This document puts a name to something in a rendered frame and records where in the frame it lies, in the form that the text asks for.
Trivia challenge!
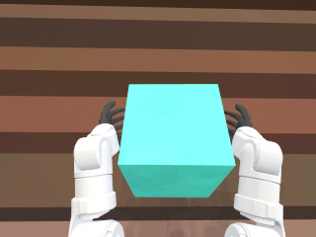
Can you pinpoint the right robot forearm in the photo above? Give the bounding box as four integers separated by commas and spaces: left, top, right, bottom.
231, 126, 285, 237

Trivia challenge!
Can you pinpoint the robot left upper arm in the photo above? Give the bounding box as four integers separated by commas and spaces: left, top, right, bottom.
70, 219, 124, 237

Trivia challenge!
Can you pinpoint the robot right upper arm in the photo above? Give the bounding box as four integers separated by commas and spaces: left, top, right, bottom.
224, 222, 280, 237

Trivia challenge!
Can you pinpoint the robot left hand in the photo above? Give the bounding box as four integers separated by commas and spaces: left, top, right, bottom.
99, 101, 125, 139

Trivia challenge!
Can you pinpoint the left robot forearm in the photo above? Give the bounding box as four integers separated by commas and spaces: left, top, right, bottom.
68, 123, 120, 237

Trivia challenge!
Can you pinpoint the carton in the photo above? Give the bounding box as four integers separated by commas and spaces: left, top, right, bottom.
118, 84, 236, 198

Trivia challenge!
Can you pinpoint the robot right hand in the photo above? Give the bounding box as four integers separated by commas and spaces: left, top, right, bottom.
224, 104, 253, 143

